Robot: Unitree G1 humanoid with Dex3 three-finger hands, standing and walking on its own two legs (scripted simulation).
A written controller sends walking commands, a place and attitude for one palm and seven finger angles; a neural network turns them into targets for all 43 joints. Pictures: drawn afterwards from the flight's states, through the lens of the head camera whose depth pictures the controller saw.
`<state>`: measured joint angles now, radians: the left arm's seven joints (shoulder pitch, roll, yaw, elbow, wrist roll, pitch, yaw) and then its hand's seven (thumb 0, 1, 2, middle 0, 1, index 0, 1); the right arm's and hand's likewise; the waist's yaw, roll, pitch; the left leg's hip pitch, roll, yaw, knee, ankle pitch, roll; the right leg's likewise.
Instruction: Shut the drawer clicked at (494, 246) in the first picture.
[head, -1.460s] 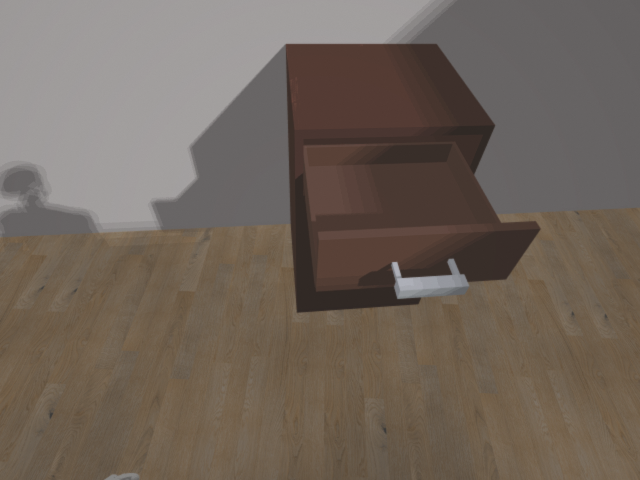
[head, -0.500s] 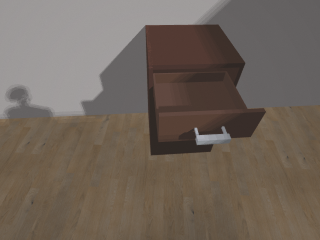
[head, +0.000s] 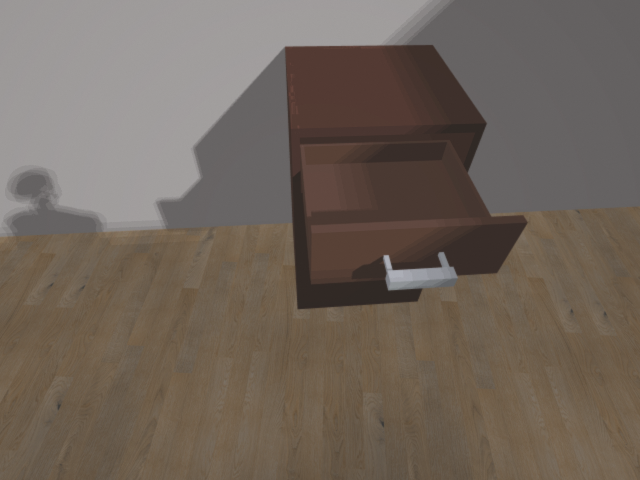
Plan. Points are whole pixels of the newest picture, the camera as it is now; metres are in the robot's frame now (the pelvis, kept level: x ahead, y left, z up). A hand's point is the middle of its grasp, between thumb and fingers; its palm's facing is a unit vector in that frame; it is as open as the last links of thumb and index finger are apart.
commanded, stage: look at it before walking up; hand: left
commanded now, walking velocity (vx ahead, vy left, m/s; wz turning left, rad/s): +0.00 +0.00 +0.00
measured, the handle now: (417, 268) +0.52 -0.16 -0.12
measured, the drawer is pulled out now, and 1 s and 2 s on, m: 0.30 0.30 0.30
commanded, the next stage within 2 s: walk to a spot facing it in 0.08 s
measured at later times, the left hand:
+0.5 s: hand out of the picture +0.02 +0.17 -0.18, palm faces -0.07 -0.97 -0.24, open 7.4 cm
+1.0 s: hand out of the picture +0.09 +0.11 -0.16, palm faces -0.28 -0.93 -0.25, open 7.4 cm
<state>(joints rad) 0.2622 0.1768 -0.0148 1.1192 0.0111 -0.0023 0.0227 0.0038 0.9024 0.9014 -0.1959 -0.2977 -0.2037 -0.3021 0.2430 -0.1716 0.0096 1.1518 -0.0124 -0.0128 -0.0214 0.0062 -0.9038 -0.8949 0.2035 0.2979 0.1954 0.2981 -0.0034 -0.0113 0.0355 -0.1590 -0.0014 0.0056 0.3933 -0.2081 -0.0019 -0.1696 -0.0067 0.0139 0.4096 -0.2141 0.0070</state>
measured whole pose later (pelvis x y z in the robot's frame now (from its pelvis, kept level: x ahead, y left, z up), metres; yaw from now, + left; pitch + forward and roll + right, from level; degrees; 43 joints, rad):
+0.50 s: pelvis -0.01 -0.02 -0.02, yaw -9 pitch -1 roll +3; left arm 0.28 0.18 0.06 1.04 0.02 0.05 -0.01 0.00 0.90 0.90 -0.19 -0.30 -0.20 -0.30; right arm 0.21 -0.17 -0.05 1.05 -0.03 0.01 -0.04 0.01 -0.90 -0.89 0.21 0.30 0.20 0.30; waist 0.02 -0.01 0.08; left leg -0.22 0.05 0.14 0.55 -0.30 -0.03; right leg -0.34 0.00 0.01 0.76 -0.41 0.00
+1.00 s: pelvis -0.01 -0.06 +0.00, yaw -23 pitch +1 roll +2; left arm 0.28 0.18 0.06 0.93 0.01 0.02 0.01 0.00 0.90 0.90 -0.20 -0.30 -0.21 -0.30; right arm 0.07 -0.25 -0.06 0.93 -0.02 0.06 -0.04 0.01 -0.90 -0.90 0.20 0.30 0.19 0.30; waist 0.04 0.02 0.08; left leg -0.50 0.04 -0.06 1.09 -0.32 -0.08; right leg -0.22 0.16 0.15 0.39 -0.17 -0.12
